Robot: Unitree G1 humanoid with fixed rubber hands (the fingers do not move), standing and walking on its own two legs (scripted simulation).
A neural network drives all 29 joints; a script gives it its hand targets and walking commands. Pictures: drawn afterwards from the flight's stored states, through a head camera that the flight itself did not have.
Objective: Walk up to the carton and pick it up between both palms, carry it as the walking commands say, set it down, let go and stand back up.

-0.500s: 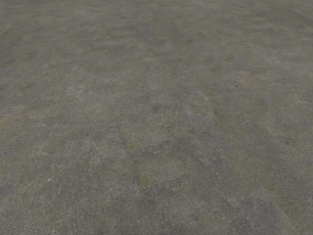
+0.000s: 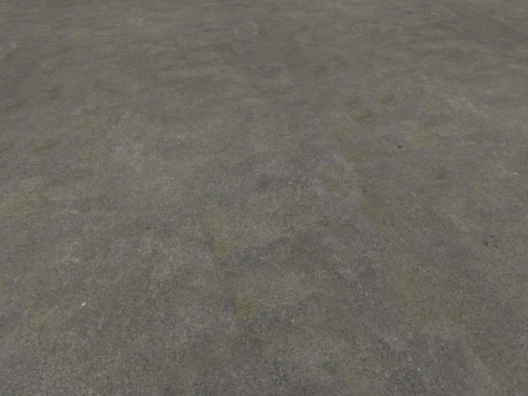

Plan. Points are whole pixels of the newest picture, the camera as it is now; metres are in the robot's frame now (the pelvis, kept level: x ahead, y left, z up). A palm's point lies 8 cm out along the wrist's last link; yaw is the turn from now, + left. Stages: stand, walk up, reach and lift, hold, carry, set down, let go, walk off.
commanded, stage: stand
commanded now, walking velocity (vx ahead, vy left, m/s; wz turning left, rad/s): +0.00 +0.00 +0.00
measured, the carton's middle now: out of the picture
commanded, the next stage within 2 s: walk up in 0.44 s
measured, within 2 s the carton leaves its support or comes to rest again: neither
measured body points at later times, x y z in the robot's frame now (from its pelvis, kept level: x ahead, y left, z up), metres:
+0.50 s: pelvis +0.01 +0.00 +0.00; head +0.01 +0.00 +0.45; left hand +0.09 +0.30 -0.13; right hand +0.09 -0.29 -0.13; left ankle +0.01 +0.12 -0.75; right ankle +0.01 -0.12 -0.75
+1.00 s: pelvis +0.04 +0.08 -0.03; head +0.03 +0.10 +0.42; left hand +0.03 +0.48 -0.12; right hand +0.27 -0.21 -0.10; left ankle +0.07 +0.26 -0.75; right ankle +0.01 -0.12 -0.74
